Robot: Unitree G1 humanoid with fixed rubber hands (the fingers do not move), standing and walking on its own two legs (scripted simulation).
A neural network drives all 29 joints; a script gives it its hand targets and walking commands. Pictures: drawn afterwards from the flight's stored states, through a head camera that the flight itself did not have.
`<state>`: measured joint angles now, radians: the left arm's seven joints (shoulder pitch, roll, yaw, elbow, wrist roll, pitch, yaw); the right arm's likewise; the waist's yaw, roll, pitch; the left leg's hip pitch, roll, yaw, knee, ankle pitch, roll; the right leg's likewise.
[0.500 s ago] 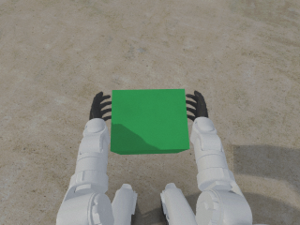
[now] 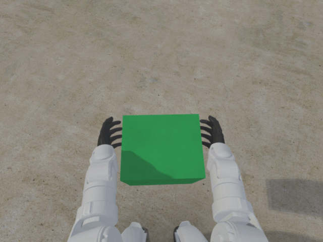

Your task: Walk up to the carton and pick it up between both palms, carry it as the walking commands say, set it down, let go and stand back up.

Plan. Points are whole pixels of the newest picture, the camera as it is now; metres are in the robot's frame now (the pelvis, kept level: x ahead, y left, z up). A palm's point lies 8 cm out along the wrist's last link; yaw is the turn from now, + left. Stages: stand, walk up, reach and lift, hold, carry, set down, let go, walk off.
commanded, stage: reach and lift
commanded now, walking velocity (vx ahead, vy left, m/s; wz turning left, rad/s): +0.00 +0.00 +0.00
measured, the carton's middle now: (161, 153) +0.36 +0.00 -0.11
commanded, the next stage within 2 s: hold in 1.92 s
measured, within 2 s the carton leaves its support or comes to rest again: neither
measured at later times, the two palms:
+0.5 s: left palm (98, 140) +0.33 +0.15 +0.04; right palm (226, 139) +0.34 -0.15 +0.04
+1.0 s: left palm (89, 137) +0.31 +0.14 +0.10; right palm (238, 136) +0.32 -0.15 +0.10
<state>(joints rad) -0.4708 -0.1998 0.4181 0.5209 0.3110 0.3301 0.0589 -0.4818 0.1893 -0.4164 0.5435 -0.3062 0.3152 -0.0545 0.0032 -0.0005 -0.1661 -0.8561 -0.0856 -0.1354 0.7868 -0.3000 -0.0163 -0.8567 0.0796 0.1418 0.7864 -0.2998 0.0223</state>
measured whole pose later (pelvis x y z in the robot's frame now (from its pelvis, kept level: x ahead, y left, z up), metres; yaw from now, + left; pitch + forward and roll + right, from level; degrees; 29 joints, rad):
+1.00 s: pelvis +0.02 +0.00 +0.05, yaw +1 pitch -6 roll +0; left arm -0.34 -0.17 0.27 0.36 0.31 0.71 0.03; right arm -0.33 0.17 -0.27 0.35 -0.30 0.71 -0.03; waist -0.01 0.01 -0.04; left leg -0.08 -0.05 -0.16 0.40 -0.21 0.00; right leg -0.07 0.05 0.12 0.39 -0.20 0.00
